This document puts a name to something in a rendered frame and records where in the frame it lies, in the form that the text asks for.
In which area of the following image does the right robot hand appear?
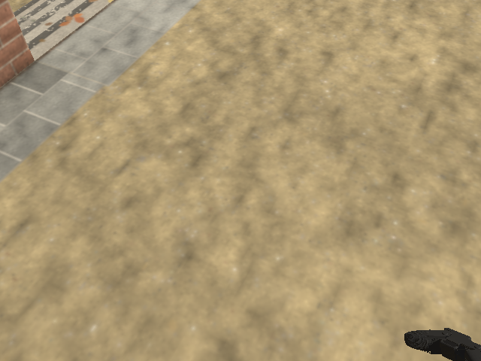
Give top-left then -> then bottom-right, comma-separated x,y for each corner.
404,328 -> 481,361

